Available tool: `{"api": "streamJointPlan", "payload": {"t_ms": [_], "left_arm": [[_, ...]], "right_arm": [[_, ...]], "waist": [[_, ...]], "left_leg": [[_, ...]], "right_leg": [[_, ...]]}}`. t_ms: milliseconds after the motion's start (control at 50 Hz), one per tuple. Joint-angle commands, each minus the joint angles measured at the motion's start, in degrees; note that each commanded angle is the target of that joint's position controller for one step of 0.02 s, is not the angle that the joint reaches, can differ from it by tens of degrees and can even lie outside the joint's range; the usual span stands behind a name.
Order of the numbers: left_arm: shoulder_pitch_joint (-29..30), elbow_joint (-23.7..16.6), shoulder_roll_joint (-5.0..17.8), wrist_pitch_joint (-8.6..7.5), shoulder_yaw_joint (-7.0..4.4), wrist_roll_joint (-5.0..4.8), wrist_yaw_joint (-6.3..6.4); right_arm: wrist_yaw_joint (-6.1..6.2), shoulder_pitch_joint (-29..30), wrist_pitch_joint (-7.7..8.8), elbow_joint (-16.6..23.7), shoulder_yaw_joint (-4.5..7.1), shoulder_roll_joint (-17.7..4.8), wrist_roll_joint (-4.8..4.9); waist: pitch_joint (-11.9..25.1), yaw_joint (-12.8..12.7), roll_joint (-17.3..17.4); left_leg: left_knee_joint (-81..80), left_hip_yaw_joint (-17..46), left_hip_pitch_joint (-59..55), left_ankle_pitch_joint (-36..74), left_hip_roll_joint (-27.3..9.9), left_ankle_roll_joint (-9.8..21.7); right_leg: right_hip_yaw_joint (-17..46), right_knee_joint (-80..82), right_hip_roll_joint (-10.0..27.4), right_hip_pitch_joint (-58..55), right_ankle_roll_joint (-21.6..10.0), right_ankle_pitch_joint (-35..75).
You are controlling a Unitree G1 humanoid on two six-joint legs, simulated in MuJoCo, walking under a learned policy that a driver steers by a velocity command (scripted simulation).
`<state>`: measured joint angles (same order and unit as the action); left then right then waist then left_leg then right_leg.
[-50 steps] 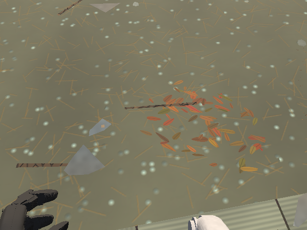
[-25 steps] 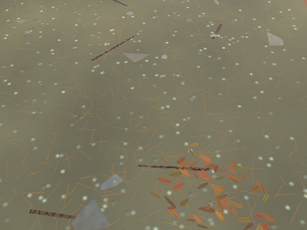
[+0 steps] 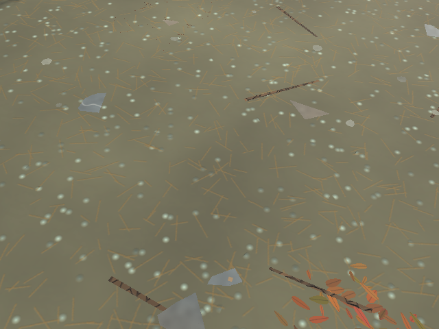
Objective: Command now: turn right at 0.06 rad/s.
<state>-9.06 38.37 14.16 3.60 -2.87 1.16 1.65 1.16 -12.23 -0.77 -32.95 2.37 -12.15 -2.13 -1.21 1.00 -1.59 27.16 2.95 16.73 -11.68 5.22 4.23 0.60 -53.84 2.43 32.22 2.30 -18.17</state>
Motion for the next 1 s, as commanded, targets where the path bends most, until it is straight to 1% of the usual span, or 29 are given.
{"api": "streamJointPlan", "payload": {"t_ms": [20, 80, 100, 120, 140, 160, 200, 220, 280, 400, 420, 460, 480, 500, 520, 560, 620, 660, 700, 740, 780, 840, 880, 900, 920, 940, 960, 980, 1000], "left_arm": [[-0.53, -2.09, 0.23, -0.38, 0.56, -0.43, -0.88], [-1.63, -3.39, 2.87, -1.53, -0.69, -0.12, -1.41], [-2.0, -4.11, 3.6, -2.44, -0.81, 0.2, -1.63], [-3.3, -4.99, 6.54, -3.33, -1.39, 0.89, -1.67], [-2.19, -5.76, 12.22, -3.75, -3.14, -0.31, -1.45], [-7.65, -4.84, 12.93, -3.59, -4.13, -0.22, -1.72], [-7.88, -4.8, 9.41, -3.42, -3.83, 0.1, -1.15], [-5.27, -5.35, 8.45, -3.11, -3.73, -0.03, -0.67], [-3.43, -6.37, 7.04, -2.5, -3.84, -0.06, -0.3], [-4.91, -6.19, 9.38, -1.34, -5.18, 0.35, -0.85], [-4.94, -6.06, 10.05, -1.24, -5.71, 0.47, -1.54], [3.44, -8.01, 10.19, -1.11, -5.93, -0.51, -2.47], [-0.35, -7.46, 4.41, -1.54, -4.6, -1.43, -2.39], [1.4, -9.34, 3.8, -2.12, -3.97, -1.11, -2.12], [2.85, -8.61, 8.46, -2.56, -4.73, 0.76, -2.32], [0.17, -6.61, 8.63, -3.13, -4.6, 0.87, -4.44], [-0.62, -4.95, 5.41, -3.66, -3.13, 1.54, -5.92], [3.47, -5.92, 5.4, -4.0, -2.56, 1.65, -5.94], [6.24, -6.18, 5.87, -4.32, -1.97, 1.99, -6.13], [10.33, -7.0, 5.33, -5.12, -1.12, 1.31, -6.28], [12.98, -7.43, 3.87, -5.83, -0.29, 0.0, -6.49], [12.08, -7.61, 4.62, -6.37, -0.41, -0.31, -5.5], [4.61, -5.66, 5.3, -7.25, -0.95, -0.48, -3.76], [-4.79, -3.2, 8.22, -8.2, -2.16, 0.46, -2.33], [-16.25, -2.75, 13.34, -8.64, -3.51, 1.94, -1.13], [-17.21, -2.78, 18.39, -8.33, -4.27, 3.33, -0.56], [-12.88, -3.4, 14.58, -8.57, -3.76, 2.95, -0.45], [-9.72, -3.51, 9.45, -9.02, -2.22, 2.35, -0.79], [-8.44, -3.1, 7.06, -9.2, -1.47, 1.81, -1.08]], "right_arm": [[-0.45, -0.41, 1.55, 1.69, 0.02, -3.65, -0.52], [-0.27, 1.61, 1.14, 0.72, 1.62, -8.3, 0.85], [0.05, 0.39, 1.12, 0.09, 1.89, -8.48, 0.96], [0.34, 0.17, 1.1, 0.84, 1.87, -7.34, 0.84], [0.27, 0.54, 0.88, 2.84, 1.29, -4.91, 1.41], [0.59, 1.51, 0.51, 2.89, 1.19, -5.36, 1.58], [0.1, 4.99, 0.76, 2.4, 1.2, -5.05, 1.22], [-0.26, 5.85, 0.89, 2.49, 1.23, -4.85, 1.33], [-0.74, 7.57, 0.34, 2.27, 0.89, -3.98, 1.07], [-0.33, 6.79, -0.47, 2.03, -0.02, -3.91, 1.65], [-0.45, 4.01, -0.15, 1.45, 0.04, -4.68, 1.38], [-0.3, -8.6, 0.29, -1.72, 0.97, -6.69, 1.64], [0.6, -9.49, 0.73, -1.37, 2.39, -12.64, 1.49], [0.97, -2.18, 1.09, 1.33, 3.85, -17.87, -0.74], [0.94, 2.76, 1.62, 2.63, 2.98, -13.58, -0.91], [0.1, 3.1, 3.5, 1.44, 1.29, -9.33, -0.45], [-0.54, -2.96, 6.23, -2.47, 1.2, -8.94, 0.08], [-0.82, -6.71, 6.97, -4.5, 1.69, -9.77, 0.93], [-1.11, -9.28, 6.94, -5.73, 2.01, -9.82, 1.88], [-1.33, -12.55, 6.93, -6.37, 2.18, -9.19, 1.86], [-1.13, -13.48, 6.71, -6.68, 3.02, -10.74, 1.27], [-1.3, -12.06, 5.57, -7.33, 4.21, -13.28, 1.39], [-1.72, -10.2, 5.22, -7.52, 4.25, -12.12, 1.93], [-2.21, -9.27, 5.82, -7.3, 3.97, -10.75, 2.24], [-2.39, -6.94, 6.45, -5.11, 2.79, -6.81, 2.67], [-1.74, -4.59, 6.6, -1.54, 1.52, -2.74, 4.5], [-1.34, -4.2, 5.81, -2.02, 1.65, -5.26, 3.39], [-2.09, -1.16, 5.37, -2.24, 2.17, -6.77, 2.26], [-2.94, -1.98, 4.89, -3.17, 2.22, -6.84, 2.27]], "waist": [[5.07, 1.22, 9.38], [3.09, -1.23, 7.24], [2.92, -1.71, 5.01], [3.55, -1.4, -1.73], [2.09, 0.9, -11.66], [2.9, -2.81, -16.33], [3.94, -3.14, -6.82], [3.95, -2.03, -5.5], [7.19, -2.15, -4.78], [7.48, -3.2, -7.41], [10.16, -2.26, -7.03], [7.49, 7.16, -4.54], [7.58, 6.1, 11.1], [2.8, 3.6, 20.32], [0.43, 0.87, 11.05], [2.02, -1.74, 7.21], [0.81, -0.4, 6.71], [-0.48, 0.88, 6.13], [0.36, 1.23, 7.22], [0.17, 3.26, 8.95], [-0.98, 4.25, 10.87], [-2.8, 2.46, 12.67], [-1.16, -2.16, 8.98], [5.14, -6.67, 4.51], [14.16, -12.9, -5.32], [14.55, -11.7, -14.6], [11.29, -9.11, -9.74], [6.32, -7.4, -4.34], [4.15, -5.18, -2.19]], "left_leg": [[-9.75, 7.56, -1.37, 4.51, -14.31, 7.59], [-3.41, 6.25, -0.72, 5.34, -14.6, 5.81], [-0.24, 5.09, -0.33, 6.61, -13.69, 3.79], [8.01, 1.54, 2.4, 3.76, -10.11, 1.02], [14.83, -5.27, 12.19, -9.61, -0.85, -3.16], [22.66, -3.26, 17.19, -21.06, 0.65, -4.01], [32.18, 0.92, 20.05, -19.34, -1.51, -4.69], [31.54, 1.28, 19.85, -16.0, -2.72, -4.91], [29.23, -0.85, 18.1, -11.79, -1.77, -5.78], [16.57, -0.28, 10.81, -13.68, 0.22, -4.67], [13.27, 0.34, 4.06, -14.34, 0.66, -3.98], [-3.73, 0.4, -22.24, -12.51, -0.62, -1.38], [-11.56, 15.49, -26.55, -26.77, -16.75, -0.29], [-20.96, 37.59, -17.6, -40.93, -28.13, 3.09], [-19.84, 34.22, -10.86, -40.54, -26.51, 3.11], [-18.2, 23.79, -7.63, -31.33, -20.89, 2.16], [-19.08, 16.86, -5.95, -24.85, -17.16, 3.34], [-19.41, 17.17, -8.86, -22.05, -17.35, 5.84], [-20.44, 17.47, -11.72, -19.37, -16.88, 7.99], [-21.57, 16.86, -10.92, -15.74, -16.03, 8.59], [-22.01, 15.61, -7.74, -13.59, -15.03, 8.38], [-20.14, 15.84, -1.58, -15.22, -15.33, 8.1], [-11.94, 15.24, 3.93, -8.22, -14.17, 7.38], [0.91, 11.63, 11.5, -2.78, -10.03, 5.94], [20.99, 5.2, 21.3, -9.76, -5.05, 4.34], [35.55, 0.01, 36.12, -17.63, -1.55, 2.74], [44.61, 2.15, 37.91, -11.24, -5.36, 3.05], [46.72, 2.14, 37.96, -6.63, -7.53, 2.71], [46.29, 2.33, 35.34, -3.57, -8.95, 1.75]], "right_leg": [[-1.57, 10.68, -0.53, -11.46, -1.84, -1.56], [-3.99, 21.28, -3.36, -15.68, -4.11, 2.87], [-0.8, 25.9, -2.15, -17.18, -4.79, 6.89], [10.18, 29.99, 4.29, -19.33, -6.33, 15.64], [25.06, 32.47, 11.81, -21.42, -12.65, 25.94], [34.39, 35.73, 15.59, -23.79, -18.6, 28.05], [29.64, 34.24, 11.82, -24.09, -18.36, 21.86], [26.4, 33.91, 8.77, -22.42, -16.12, 18.44], [23.1, 32.93, 4.15, -21.35, -14.11, 15.76], [28.54, 31.35, 1.75, -17.36, -13.39, 10.94], [30.08, 32.36, 0.87, -13.87, -13.27, -2.28], [25.27, 31.25, -5.65, 9.75, -7.44, -24.48], [13.91, 10.32, -11.37, 15.88, -4.96, -24.43], [6.76, -3.91, -12.44, 24.55, -3.09, -11.7], [7.62, -10.95, -6.15, 21.54, -2.85, -3.71], [6.64, -16.38, -5.49, 17.01, -2.22, 3.19], [7.18, -18.2, -6.26, 15.81, -2.56, 8.2], [7.1, -14.82, -6.31, 18.91, -2.34, 10.01], [1.35, -9.41, -2.5, 19.24, -1.35, 11.16], [-0.77, 0.1, -1.21, 14.43, -0.12, 10.5], [-2.17, 10.96, -2.51, 6.01, 0.53, 6.65], [-3.3, 21.91, -4.62, -8.1, -0.83, -0.38], [-3.04, 30.04, -4.93, -23.82, -2.51, 5.14], [-0.29, 28.58, -2.7, -40.17, -3.41, 4.53], [14.78, 31.95, 12.04, -54.32, -4.97, -15.07], [35.59, 39.49, 23.0, -56.89, -8.04, -29.48], [39.63, 40.59, 23.37, -48.6, -10.51, -31.6], [30.56, 39.25, 20.0, -42.63, -9.85, -24.75], [22.9, 40.4, 17.18, -37.52, -8.86, -16.83]]}}
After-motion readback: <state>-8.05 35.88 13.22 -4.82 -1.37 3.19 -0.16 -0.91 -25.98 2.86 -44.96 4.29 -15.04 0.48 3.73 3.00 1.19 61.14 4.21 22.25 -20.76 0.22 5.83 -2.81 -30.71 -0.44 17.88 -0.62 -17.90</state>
